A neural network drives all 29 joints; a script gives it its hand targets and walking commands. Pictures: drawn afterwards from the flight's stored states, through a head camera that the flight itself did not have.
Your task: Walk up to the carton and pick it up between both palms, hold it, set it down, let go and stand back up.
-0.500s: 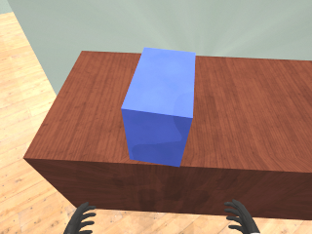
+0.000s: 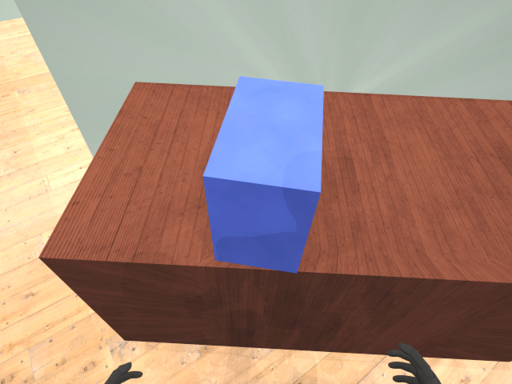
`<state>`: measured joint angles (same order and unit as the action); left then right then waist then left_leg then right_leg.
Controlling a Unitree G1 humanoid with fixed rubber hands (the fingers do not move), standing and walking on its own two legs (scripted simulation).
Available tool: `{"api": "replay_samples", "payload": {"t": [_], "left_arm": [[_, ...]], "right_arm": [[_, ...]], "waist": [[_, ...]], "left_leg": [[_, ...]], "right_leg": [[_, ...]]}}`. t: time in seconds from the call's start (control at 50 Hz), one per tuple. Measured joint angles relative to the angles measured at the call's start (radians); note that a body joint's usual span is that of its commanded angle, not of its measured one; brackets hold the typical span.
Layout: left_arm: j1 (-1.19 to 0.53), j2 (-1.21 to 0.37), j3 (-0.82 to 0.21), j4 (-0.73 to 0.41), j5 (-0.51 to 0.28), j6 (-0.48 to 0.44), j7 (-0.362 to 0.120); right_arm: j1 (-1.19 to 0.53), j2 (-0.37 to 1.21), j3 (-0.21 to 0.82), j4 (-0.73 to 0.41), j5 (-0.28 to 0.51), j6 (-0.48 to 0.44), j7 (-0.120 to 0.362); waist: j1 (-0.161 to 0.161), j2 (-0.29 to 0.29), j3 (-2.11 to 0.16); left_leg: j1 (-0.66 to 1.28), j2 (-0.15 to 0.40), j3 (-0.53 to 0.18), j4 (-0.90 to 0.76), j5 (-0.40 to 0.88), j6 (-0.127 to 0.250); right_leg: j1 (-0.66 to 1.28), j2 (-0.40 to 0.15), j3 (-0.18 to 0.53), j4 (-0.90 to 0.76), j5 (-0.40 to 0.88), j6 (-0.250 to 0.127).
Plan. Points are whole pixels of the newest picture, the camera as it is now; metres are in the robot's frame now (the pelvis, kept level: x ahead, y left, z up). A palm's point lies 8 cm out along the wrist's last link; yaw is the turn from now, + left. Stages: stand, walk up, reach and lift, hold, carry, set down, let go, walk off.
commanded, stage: stand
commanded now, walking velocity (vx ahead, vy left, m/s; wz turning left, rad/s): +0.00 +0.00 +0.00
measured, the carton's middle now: (268, 174) +0.51 -0.03 -0.01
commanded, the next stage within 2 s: none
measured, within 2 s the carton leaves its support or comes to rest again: neither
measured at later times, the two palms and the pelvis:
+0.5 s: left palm out of the picture +0.09 +0.24 -0.12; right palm out of the picture +0.10 -0.27 -0.09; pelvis +0.00 +0.00 +0.00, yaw +0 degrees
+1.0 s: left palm out of the picture +0.07 +0.24 -0.12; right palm out of the picture +0.09 -0.27 -0.10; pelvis -0.01 +0.00 +0.00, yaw +0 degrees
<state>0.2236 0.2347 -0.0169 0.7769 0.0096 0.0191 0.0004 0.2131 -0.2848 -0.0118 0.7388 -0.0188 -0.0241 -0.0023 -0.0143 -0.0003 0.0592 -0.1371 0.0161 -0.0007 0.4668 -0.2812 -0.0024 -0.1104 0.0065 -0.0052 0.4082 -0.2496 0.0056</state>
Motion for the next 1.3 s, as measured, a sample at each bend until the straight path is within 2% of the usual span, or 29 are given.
{"api": "replay_samples", "payload": {"t": [1.3], "left_arm": [[0.000,0.005,0.000,0.120,0.000,-0.014,0.000]], "right_arm": [[0.000,-0.003,0.000,0.092,0.000,0.009,0.000]], "waist": [[0.000,0.000,0.000]], "left_leg": [[0.017,-0.002,0.000,-0.028,0.037,0.000]], "right_leg": [[0.000,-0.002,0.000,0.009,0.017,-0.004]]}}
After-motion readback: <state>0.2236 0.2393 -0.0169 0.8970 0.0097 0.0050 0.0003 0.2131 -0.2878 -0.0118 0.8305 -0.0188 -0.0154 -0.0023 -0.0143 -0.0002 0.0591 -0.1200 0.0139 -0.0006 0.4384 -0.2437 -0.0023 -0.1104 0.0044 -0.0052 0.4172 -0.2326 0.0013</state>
